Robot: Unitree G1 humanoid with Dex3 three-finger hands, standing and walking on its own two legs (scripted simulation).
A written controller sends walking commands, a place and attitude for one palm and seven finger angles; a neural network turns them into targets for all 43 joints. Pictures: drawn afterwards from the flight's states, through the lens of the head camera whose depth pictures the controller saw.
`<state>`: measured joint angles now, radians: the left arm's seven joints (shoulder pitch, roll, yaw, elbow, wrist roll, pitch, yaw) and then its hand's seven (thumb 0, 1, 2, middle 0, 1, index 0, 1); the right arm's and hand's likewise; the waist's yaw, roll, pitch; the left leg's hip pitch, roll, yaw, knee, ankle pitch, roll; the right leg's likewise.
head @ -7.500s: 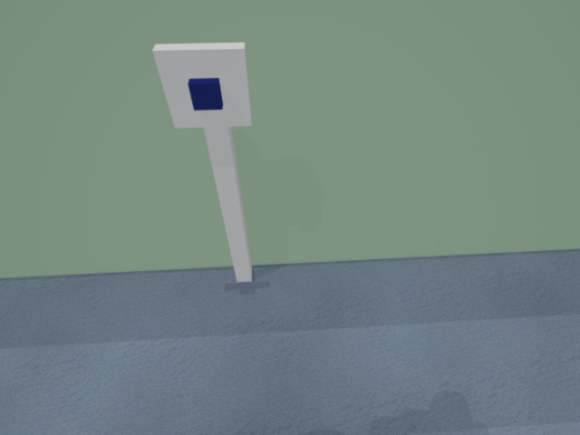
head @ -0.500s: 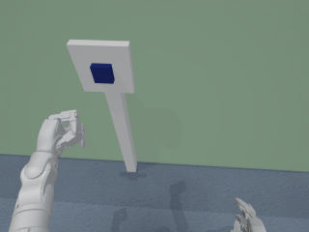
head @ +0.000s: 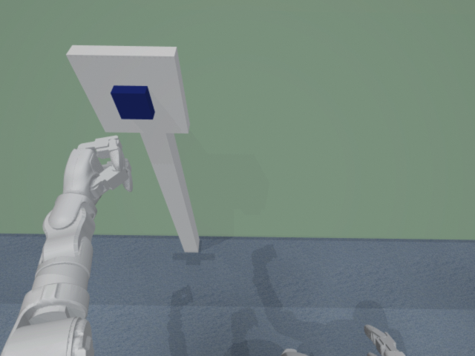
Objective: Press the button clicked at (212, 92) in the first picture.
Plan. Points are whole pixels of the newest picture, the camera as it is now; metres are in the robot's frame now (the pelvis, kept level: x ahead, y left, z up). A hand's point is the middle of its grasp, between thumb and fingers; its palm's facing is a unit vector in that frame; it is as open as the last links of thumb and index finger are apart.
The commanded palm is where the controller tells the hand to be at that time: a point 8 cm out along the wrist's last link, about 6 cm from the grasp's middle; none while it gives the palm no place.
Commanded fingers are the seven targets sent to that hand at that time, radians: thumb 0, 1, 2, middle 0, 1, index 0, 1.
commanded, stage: aim a knuckle at the button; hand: left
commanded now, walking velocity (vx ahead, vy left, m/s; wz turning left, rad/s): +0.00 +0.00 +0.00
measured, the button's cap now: (134, 101) +0.54 +0.21 +0.11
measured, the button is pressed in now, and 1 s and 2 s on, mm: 0 0 10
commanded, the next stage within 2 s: press the button with the knuckle in 0.94 s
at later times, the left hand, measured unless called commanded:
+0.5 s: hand (131, 152) +0.44 +0.20 +0.08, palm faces +0.00 -1.00 +0.00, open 3.1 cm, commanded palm +0.41 +0.25 +0.08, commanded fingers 0.00 0.90 0.90 -1.30 -1.50 -1.30 -1.50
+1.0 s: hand (133, 152) +0.44 +0.19 +0.08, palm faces +0.00 -1.00 -0.01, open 3.1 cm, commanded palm +0.41 +0.24 +0.08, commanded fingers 0.00 0.90 0.90 -1.30 -1.50 -1.30 -1.50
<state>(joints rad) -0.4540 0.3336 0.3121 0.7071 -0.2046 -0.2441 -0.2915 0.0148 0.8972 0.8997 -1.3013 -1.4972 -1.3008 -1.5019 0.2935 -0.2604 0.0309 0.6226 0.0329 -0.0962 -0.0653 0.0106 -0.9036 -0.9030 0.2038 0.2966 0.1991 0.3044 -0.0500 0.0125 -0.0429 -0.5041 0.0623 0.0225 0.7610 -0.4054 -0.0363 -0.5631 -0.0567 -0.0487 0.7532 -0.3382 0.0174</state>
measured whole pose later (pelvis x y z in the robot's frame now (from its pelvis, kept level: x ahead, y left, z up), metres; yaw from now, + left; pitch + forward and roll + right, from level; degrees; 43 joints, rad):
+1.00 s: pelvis -0.01 +0.01 -0.01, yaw -1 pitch +13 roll -1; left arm -0.69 0.38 0.35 0.96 -0.15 -0.36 -0.26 0.02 0.90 0.90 -1.30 -1.50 -1.30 -1.50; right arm 0.33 -0.25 0.03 0.60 0.02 0.00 -0.03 0.01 -0.90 -0.90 0.20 0.30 0.20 0.30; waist -0.09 0.00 -0.07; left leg -0.66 0.07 0.03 0.86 -0.43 -0.02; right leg -0.71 -0.05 -0.03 0.82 -0.34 0.03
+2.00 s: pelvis -0.02 +0.01 -0.02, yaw +0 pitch +18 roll -2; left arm -1.00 0.55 0.39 1.24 -0.07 -0.35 -0.28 -0.02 0.80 0.92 -1.30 -1.50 -1.33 -1.50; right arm 0.39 -0.27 0.05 0.64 -0.01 0.02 -0.03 0.00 -0.90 -0.90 0.20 0.30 0.20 0.30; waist -0.17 0.01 -0.06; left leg -0.82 0.07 0.00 0.93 -0.43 -0.02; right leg -0.84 -0.05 -0.05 0.85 -0.32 0.03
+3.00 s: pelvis -0.03 +0.01 -0.03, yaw -1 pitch +18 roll -2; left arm -0.94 0.52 0.39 1.16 -0.09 -0.33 -0.26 -0.05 0.77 0.92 -1.30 -1.50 -1.34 -1.50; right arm 0.42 -0.27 0.05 0.60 -0.01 0.01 -0.02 0.01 -0.90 -0.90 0.20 0.30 0.20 0.30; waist -0.16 0.01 -0.08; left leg -0.85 0.07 0.00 0.95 -0.43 -0.02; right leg -0.87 -0.04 -0.04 0.86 -0.31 0.03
